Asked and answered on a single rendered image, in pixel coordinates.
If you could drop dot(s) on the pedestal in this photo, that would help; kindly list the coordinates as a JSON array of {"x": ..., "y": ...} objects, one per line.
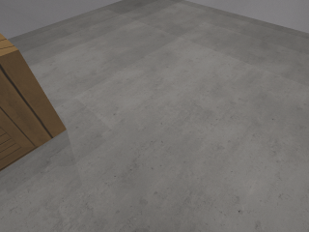
[{"x": 27, "y": 117}]

